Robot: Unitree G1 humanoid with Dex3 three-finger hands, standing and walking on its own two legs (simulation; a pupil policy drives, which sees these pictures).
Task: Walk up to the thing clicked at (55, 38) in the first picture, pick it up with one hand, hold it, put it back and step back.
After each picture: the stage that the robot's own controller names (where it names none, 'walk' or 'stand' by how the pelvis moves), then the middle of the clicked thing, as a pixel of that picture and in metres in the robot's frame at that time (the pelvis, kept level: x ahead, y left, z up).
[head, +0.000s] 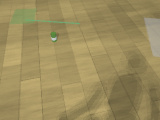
stand; (53, 37) +1.54 +0.31 -0.72
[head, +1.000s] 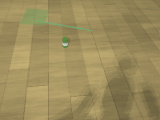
walk; (65, 42) +1.42 +0.11 -0.70
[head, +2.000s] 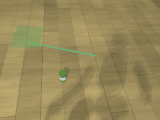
walk; (62, 76) +0.91 +0.12 -0.71
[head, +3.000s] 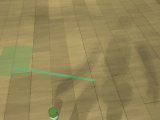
walk; (53, 114) +0.53 +0.21 -0.69
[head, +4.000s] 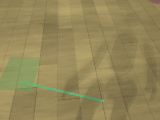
stand; out of the picture +0.35 +0.18 -0.71
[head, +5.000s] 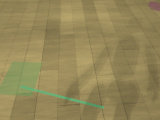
stand; out of the picture +0.34 +0.18 -0.72
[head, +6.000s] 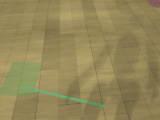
stand; out of the picture +0.34 +0.19 -0.73
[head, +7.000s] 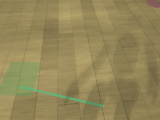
stand; out of the picture +0.34 +0.19 -0.73
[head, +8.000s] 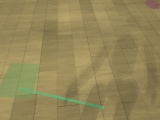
stand; out of the picture +0.33 +0.19 -0.73
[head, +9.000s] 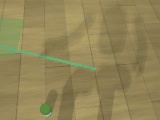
go down; (46, 110) +0.38 +0.18 -0.60
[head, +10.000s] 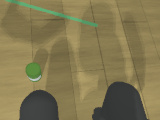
go down; (34, 72) +0.44 +0.17 -0.33
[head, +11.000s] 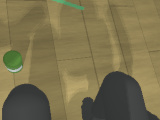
close in; (13, 62) +0.44 +0.19 -0.28
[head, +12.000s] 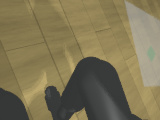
close; out of the picture +0.44 +0.22 -0.24
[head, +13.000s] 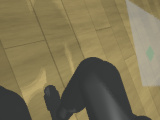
close; out of the picture +0.43 +0.23 -0.24
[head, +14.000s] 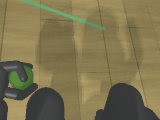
lift; (22, 81) +0.34 +0.21 -0.09
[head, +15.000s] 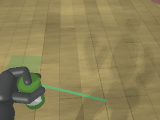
hold; (32, 91) +0.33 +0.17 +0.05
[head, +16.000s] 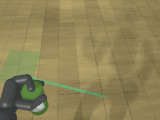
hold; (35, 98) +0.32 +0.17 +0.00
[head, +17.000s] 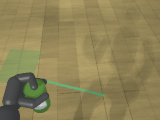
hold; (38, 96) +0.32 +0.16 +0.00
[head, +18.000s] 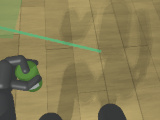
crouch; (30, 77) +0.39 +0.16 -0.08
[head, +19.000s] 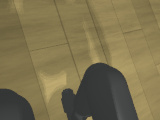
lower; out of the picture +0.46 +0.21 -0.20
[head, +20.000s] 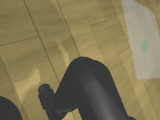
lower; out of the picture +0.46 +0.24 -0.25
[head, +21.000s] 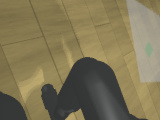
lower; out of the picture +0.46 +0.24 -0.25
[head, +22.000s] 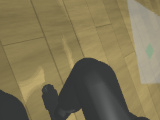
lower; out of the picture +0.46 +0.24 -0.25
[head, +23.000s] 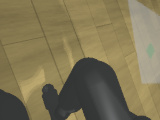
lower; out of the picture +0.45 +0.23 -0.25
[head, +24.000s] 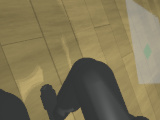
open; out of the picture +0.44 +0.22 -0.25
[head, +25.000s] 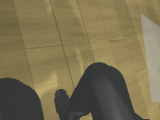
stand; out of the picture +0.44 +0.20 -0.25
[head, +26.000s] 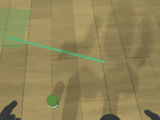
stand; (53, 101) +0.40 +0.15 -0.55
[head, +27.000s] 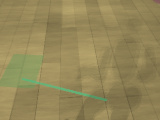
stand; out of the picture +0.38 +0.15 -0.67
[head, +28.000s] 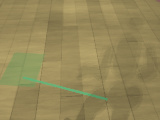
stand; out of the picture +0.37 +0.15 -0.67
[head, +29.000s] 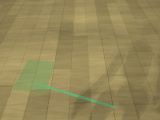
stand; out of the picture +0.39 +0.14 -0.72
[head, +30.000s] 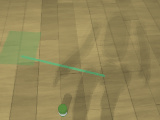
walk; (62, 110) +0.44 +0.10 -0.70
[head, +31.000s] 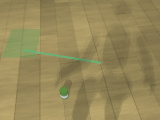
walk; (64, 93) +0.62 +0.13 -0.70
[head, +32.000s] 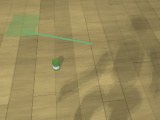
walk; (56, 64) +0.92 +0.23 -0.70
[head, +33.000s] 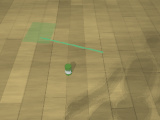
stand; (68, 69) +0.98 +0.14 -0.71
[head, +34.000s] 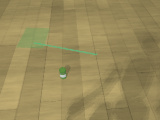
stand; (62, 73) +0.99 +0.18 -0.73
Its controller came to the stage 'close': yes
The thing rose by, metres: 0.72
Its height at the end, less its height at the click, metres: +0.00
